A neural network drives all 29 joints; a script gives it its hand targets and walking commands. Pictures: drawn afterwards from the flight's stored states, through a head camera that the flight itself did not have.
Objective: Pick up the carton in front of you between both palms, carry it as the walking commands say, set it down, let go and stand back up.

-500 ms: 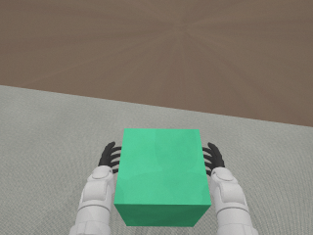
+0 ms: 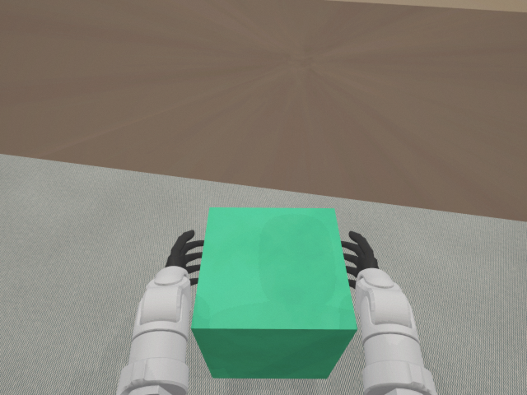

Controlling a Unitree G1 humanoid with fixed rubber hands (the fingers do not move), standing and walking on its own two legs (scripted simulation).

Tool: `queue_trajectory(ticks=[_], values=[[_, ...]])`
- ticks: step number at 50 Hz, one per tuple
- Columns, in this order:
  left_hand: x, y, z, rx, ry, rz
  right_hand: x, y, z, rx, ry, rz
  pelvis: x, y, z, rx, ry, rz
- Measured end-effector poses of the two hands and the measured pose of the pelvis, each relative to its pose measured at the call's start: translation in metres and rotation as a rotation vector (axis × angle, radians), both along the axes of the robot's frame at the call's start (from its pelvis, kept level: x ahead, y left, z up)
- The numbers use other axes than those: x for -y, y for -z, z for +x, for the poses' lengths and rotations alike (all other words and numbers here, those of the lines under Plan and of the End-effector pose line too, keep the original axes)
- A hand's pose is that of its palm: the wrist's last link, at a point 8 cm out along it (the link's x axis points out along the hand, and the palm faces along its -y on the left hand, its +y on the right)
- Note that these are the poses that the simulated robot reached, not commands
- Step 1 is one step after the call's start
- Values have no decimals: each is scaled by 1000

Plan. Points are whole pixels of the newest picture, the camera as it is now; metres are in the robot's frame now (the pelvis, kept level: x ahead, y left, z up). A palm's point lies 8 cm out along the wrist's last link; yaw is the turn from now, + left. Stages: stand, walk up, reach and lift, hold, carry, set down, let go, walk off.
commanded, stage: reach and lift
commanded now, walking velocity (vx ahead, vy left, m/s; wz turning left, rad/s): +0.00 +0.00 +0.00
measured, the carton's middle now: (270, 297) +0.30 +0.00 -0.04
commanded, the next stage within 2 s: hold in 0.62 s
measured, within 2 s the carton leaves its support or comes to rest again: neither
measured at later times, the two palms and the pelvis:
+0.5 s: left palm (177, 269) +0.30 +0.15 +0.04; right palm (367, 270) +0.31 -0.15 +0.04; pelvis +0.02 +0.00 +0.01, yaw +0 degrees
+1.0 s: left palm (174, 267) +0.30 +0.15 +0.06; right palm (372, 270) +0.30 -0.15 +0.06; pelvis +0.01 +0.00 +0.01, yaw +0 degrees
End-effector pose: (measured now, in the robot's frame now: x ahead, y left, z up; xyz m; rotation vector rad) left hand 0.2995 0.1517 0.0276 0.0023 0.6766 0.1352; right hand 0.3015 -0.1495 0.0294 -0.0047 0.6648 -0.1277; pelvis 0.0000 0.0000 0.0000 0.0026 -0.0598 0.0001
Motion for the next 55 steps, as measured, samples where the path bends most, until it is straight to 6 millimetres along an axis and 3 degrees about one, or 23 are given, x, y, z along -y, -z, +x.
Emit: queue_trajectory(ticks=[25,40,55], values=[[0,-10,5,-5,19,28,0,-11,6,-5,-20,-27,0,-6,20,18,0,0],[1,-30,0,30,15,21,1,-30,0,30,-11,-20,0,-7,16,50,-2,-1],[1,-29,-3,15,8,9,1,-29,-4,14,-3,-8,0,-5,5,66,-1,-1]])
